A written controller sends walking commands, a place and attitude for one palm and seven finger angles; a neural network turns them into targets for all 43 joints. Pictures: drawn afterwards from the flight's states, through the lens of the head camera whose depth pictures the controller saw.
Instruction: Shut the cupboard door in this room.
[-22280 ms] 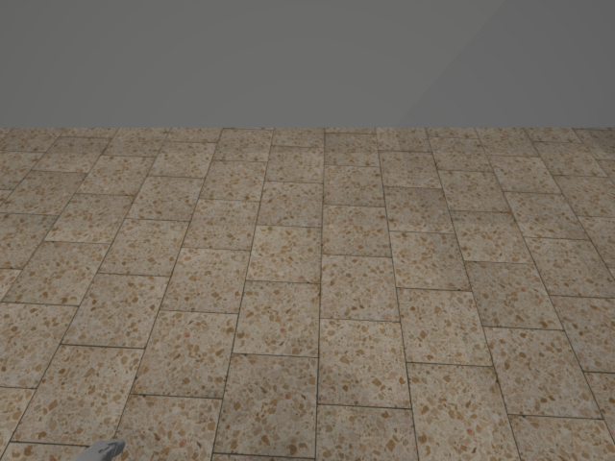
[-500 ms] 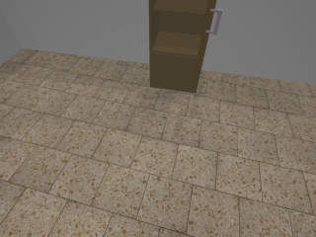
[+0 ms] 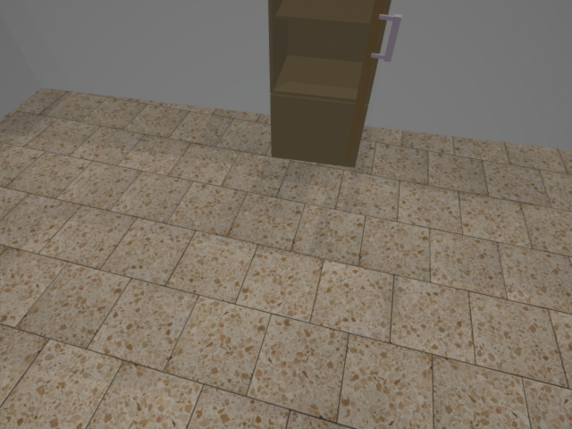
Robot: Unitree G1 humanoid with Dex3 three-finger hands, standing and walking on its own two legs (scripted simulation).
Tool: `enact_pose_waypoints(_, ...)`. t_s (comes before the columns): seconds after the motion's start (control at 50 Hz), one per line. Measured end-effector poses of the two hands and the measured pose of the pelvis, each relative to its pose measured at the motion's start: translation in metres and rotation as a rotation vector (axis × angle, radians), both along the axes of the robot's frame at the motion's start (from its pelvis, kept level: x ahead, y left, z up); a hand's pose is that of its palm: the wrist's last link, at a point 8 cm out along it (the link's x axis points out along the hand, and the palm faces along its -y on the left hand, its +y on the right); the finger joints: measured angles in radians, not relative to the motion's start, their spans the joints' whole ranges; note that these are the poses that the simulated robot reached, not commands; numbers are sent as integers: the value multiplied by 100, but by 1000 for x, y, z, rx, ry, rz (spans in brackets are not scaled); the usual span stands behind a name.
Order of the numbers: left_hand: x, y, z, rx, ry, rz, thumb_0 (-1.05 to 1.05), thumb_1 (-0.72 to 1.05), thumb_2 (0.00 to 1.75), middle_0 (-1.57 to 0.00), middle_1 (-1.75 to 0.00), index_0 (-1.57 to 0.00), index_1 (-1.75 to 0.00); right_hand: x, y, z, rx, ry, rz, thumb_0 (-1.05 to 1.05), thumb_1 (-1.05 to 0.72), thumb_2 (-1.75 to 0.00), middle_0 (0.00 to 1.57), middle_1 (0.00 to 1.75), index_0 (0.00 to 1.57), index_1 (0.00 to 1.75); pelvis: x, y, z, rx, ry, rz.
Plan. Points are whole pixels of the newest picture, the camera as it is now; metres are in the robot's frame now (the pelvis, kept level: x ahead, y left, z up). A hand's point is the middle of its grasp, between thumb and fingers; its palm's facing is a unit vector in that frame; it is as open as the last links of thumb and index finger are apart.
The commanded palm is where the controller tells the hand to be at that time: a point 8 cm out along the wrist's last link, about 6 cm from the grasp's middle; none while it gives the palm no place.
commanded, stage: look at it before walking up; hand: left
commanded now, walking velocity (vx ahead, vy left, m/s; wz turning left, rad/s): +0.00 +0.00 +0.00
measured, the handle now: (385, 38) +1.12 -0.22 +0.06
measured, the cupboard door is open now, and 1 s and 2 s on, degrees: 84 84 84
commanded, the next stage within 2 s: walk around to get in front in 0.56 s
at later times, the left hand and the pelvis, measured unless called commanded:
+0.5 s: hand out of the picture +0.03 +0.21 -0.17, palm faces +0.01 -0.96 -0.27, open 7.4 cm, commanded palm none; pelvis -0.01 -0.01 +0.00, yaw +0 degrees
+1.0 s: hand out of the picture +0.07 +0.19 -0.18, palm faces -0.12 -0.96 -0.27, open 7.4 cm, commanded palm none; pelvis -0.01 -0.02 -0.02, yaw -8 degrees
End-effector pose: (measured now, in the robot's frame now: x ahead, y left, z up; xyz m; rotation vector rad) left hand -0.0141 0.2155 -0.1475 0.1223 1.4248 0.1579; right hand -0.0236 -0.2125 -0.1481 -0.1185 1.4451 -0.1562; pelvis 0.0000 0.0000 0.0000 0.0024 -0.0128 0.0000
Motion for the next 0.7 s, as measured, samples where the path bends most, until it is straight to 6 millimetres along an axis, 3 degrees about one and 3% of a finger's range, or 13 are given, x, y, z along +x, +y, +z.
enact_pose_waypoints(0.32,13,16,5,36,-42,-23,1,90,90,-20,-30,-20,-30,25,-30,6,-51,-65,35,1,-91,-90,20,29,20,30,-6,-5,1,-1,-1,0)
enact_pose_waypoints(0.7,72,61,27,142,-174,-81,1,90,90,-20,-30,-20,-30,75,-75,22,-139,-163,104,1,-91,-90,20,29,20,30,-5,-8,3,-2,0,4)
